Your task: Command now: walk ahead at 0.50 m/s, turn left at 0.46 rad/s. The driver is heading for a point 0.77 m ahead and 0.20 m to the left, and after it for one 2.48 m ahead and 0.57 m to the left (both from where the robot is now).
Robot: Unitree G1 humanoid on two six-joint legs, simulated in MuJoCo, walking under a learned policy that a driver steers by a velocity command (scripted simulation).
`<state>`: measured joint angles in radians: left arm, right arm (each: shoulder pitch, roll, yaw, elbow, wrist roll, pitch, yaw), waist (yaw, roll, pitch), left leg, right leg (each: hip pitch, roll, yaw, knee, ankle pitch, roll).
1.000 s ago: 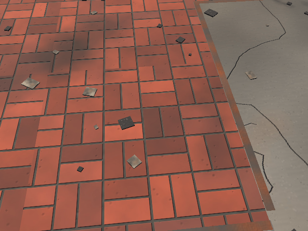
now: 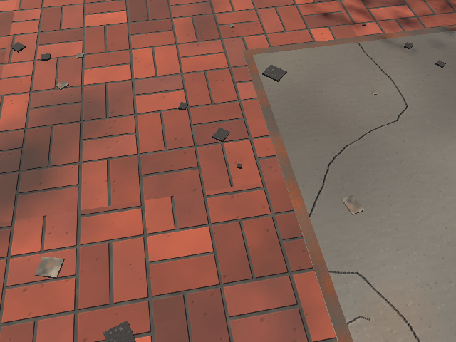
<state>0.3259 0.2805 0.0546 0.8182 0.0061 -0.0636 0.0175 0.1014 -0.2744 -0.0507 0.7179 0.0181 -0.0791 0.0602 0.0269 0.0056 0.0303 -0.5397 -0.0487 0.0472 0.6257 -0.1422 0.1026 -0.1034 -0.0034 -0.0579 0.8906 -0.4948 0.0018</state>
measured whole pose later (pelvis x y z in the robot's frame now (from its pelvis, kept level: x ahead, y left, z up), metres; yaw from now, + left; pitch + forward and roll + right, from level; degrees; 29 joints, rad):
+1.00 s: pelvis +0.43 +0.06 +0.01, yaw +35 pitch +3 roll -1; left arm 0.13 0.32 0.06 0.76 0.00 -0.03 0.01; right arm 0.13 -0.30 -0.07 0.57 0.00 0.00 0.02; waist 0.01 -0.02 0.07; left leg -0.47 -0.05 -0.02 0.56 -0.14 0.06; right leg -0.43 -0.01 0.00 1.17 -0.54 0.05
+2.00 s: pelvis +0.48 +0.05 +0.01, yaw +43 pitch +0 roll +0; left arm 0.17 0.28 0.06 0.75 0.00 0.03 0.03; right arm 0.17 -0.27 -0.08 0.68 -0.01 0.05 -0.03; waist 0.01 0.00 0.07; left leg -0.39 -0.03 -0.10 0.63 -0.24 -0.01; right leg -0.31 0.00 -0.01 0.64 -0.33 -0.01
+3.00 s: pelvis +0.60 +0.22 +0.03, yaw +38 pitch +1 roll +1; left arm 0.33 0.28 0.07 0.87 -0.03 -0.02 0.04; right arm 0.12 -0.24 -0.04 0.82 -0.02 -0.09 0.02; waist 0.02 -0.03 0.07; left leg -0.26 -0.01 0.13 0.38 -0.15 0.05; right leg -0.51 -0.06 0.06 1.15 -0.39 0.03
